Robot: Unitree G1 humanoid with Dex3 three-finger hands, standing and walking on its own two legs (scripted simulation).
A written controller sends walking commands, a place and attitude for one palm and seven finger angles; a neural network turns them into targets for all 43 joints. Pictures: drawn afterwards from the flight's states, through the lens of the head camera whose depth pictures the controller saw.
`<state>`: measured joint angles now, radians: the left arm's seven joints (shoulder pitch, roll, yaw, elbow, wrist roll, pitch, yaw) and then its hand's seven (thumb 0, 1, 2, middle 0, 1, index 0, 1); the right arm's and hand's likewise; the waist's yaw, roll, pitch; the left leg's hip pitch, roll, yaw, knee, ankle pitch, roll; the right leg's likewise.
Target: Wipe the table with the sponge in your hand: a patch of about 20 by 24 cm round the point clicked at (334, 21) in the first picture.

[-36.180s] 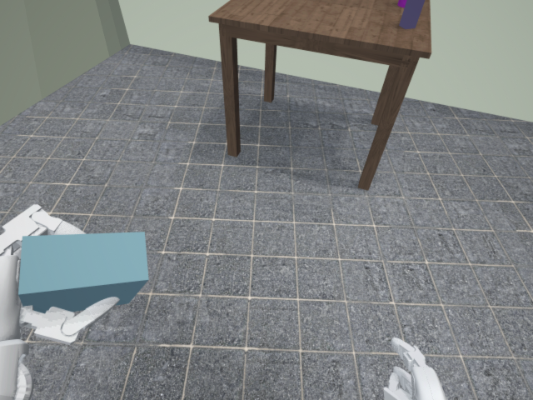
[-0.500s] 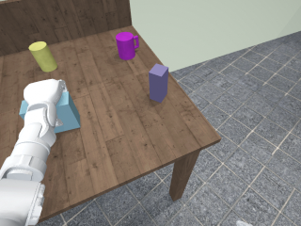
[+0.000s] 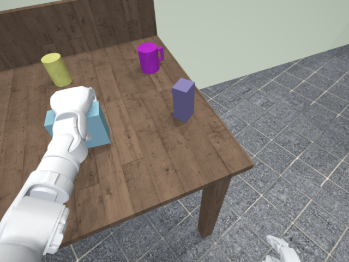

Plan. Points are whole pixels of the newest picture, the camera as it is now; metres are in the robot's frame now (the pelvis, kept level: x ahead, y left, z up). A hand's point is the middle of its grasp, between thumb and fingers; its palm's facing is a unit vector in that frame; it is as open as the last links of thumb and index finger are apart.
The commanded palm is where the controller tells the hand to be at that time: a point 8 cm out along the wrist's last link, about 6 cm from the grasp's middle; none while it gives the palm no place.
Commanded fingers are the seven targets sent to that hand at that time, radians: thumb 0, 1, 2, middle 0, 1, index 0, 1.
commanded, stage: wipe back along the middle lane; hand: left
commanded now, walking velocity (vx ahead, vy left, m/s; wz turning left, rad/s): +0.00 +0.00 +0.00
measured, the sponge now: (83, 132) +0.41 +0.27 +0.05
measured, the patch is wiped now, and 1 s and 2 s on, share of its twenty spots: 0.35 0.60 0.70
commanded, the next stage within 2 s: slide across to the third lane in 1.54 s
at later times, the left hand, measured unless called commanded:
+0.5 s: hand (77, 145) +0.36 +0.25 +0.08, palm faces -0.03 -0.04 -1.00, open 9.8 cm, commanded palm +0.34 +0.25 +0.14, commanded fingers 0.00 0.10 1.30 -1.20 -1.60 -1.20 -1.60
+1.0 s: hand (79, 151) +0.34 +0.24 +0.08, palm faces +0.00 -0.04 -1.00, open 9.8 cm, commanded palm +0.30 +0.23 +0.13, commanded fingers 0.00 0.10 1.30 -1.20 -1.60 -1.20 -1.60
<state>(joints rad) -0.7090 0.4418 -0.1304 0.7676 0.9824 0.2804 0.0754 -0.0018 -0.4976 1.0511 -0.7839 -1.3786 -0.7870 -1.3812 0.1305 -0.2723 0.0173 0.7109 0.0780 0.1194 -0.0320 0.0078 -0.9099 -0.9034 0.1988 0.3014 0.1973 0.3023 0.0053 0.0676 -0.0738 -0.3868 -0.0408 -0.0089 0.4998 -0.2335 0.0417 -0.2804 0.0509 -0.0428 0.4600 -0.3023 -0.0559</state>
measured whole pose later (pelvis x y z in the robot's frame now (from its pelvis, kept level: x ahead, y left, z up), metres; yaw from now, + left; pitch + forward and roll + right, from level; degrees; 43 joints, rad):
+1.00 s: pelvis -0.01 +0.00 +0.00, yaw -1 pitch +3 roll +0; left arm -0.33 0.38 -0.19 0.38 0.95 0.43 0.10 0.00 -0.48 1.05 -0.75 -1.41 -0.75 -1.41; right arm 0.10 -0.28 0.01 0.67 0.09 0.16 -0.02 0.01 -0.91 -0.90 0.20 0.30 0.20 0.30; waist 0.05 0.10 -0.08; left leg -0.31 -0.03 0.00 0.49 -0.24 0.04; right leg -0.22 0.06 -0.03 0.47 -0.31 -0.06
